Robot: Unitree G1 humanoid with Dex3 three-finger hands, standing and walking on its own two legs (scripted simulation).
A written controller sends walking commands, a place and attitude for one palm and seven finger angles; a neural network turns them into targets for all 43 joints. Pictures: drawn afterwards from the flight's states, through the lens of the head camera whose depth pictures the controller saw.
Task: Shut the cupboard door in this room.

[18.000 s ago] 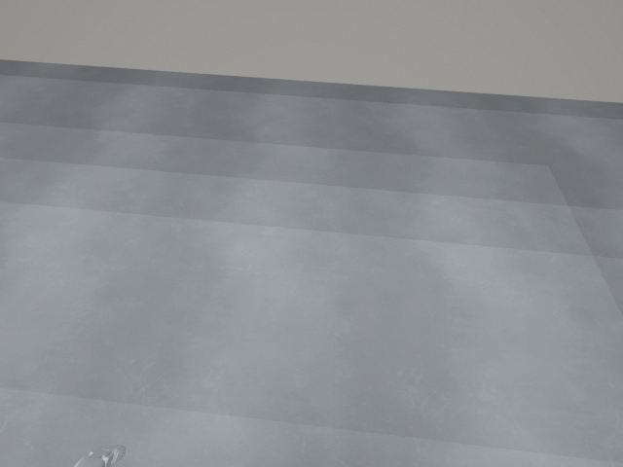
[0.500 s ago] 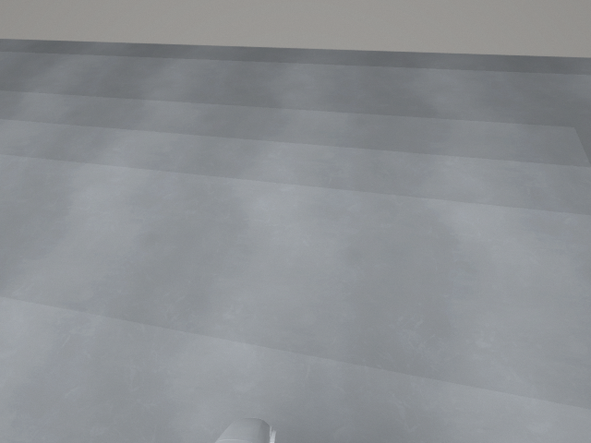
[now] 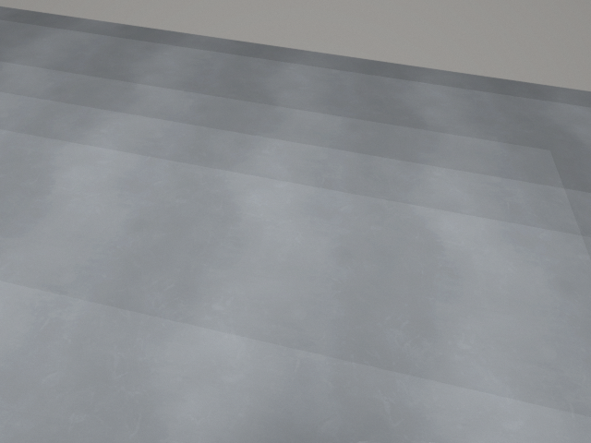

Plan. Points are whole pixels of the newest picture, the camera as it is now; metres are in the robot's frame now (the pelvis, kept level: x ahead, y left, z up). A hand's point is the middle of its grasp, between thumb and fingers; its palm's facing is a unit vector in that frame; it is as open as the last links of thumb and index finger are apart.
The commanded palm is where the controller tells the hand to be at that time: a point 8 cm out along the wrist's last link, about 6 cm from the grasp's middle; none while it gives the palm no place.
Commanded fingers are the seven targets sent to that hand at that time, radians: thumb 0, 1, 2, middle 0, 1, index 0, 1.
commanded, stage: turn or walk to find it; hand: left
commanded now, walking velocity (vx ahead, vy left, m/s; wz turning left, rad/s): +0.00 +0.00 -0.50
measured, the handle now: out of the picture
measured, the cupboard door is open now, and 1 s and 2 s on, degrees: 92 92 92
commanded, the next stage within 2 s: none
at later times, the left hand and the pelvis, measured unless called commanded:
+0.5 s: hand out of the picture +0.09 +0.15 -0.15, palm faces -0.22 -0.94 -0.26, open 7.4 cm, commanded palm none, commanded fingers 0.00 0.90 0.90 -0.20 -0.30 -0.20 -0.30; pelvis -0.03 -0.03 +0.00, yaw -15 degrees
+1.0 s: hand (218, 441) +0.14 +0.13 -0.16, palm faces -0.52 -0.82 -0.24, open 7.4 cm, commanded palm none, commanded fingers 0.00 0.90 0.90 -0.20 -0.30 -0.20 -0.30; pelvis -0.05 +0.00 +0.00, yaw -32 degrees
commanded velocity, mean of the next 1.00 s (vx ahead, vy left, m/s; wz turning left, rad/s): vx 0.00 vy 0.00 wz -0.50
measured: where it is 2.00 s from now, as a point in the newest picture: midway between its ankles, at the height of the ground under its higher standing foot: outside the picture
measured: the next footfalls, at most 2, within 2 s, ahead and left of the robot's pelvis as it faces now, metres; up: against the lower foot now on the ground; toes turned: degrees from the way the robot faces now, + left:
right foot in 0.16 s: +0.03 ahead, -0.13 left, +0.00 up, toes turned -12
left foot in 0.64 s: +0.03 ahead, +0.11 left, +0.00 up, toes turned -17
